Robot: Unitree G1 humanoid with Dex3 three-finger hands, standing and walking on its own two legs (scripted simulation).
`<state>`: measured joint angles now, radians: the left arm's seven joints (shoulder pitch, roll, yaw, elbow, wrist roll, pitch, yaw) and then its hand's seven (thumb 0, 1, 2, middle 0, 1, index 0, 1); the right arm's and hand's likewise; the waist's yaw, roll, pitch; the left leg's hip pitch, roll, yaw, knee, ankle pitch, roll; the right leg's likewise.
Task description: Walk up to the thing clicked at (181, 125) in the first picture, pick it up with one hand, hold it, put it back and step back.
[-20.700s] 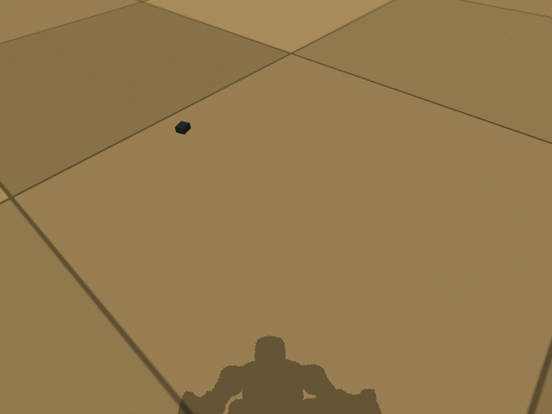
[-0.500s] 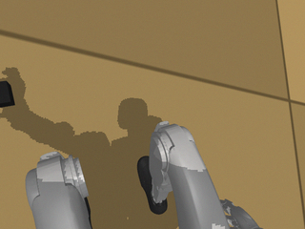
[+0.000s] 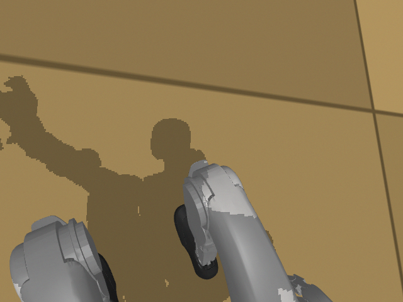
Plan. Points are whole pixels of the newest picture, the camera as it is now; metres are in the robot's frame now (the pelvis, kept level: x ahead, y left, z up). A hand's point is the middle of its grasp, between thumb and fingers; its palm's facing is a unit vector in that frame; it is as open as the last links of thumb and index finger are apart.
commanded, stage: approach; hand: left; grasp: from above
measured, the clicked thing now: out of the picture +0.50 +0.33 -0.30
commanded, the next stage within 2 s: close in in 0.16 s
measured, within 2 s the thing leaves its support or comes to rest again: neither
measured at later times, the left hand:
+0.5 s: hand out of the picture +0.47 +0.33 -0.20, palm faces -0.44 -0.10 -0.89, open 13.6 cm
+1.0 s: hand out of the picture +0.49 +0.33 -0.25, palm faces -0.47 -0.10 -0.88, open 14.3 cm
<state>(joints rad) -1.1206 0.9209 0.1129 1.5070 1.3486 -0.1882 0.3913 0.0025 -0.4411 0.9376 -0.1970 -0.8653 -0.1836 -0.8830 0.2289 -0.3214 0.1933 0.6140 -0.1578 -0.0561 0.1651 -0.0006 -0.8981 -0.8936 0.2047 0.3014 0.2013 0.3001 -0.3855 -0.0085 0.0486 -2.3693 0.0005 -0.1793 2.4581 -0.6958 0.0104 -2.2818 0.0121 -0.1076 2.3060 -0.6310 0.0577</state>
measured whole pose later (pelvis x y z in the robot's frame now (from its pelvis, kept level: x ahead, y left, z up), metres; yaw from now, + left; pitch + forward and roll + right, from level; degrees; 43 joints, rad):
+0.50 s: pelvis -0.01 +0.00 +0.00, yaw +0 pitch +30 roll -14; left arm -1.11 0.99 0.06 1.52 1.38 -0.38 0.38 0.00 -0.43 0.91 -0.19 -0.88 -0.19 -0.88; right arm 0.14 -0.34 0.20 0.62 -0.20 -0.03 0.14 0.00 -0.90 -0.90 0.20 0.30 0.20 0.30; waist -0.34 -0.10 0.08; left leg -2.35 -0.02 -0.20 2.49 -0.69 0.01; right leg -2.23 0.01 -0.13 2.32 -0.63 0.05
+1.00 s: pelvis +0.00 +0.00 -0.01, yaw -2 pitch +31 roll -14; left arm -1.09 1.10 0.20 1.60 1.34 -0.22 0.43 0.00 -0.52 1.00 -0.10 -0.91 -0.09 -0.93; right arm 0.21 -0.35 0.27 0.58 -0.22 -0.13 0.18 0.00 -0.90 -0.90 0.21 0.30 0.20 0.30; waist -0.42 -0.10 0.18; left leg -2.38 0.00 -0.22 2.53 -0.71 0.01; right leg -2.28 0.03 -0.14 2.34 -0.63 0.07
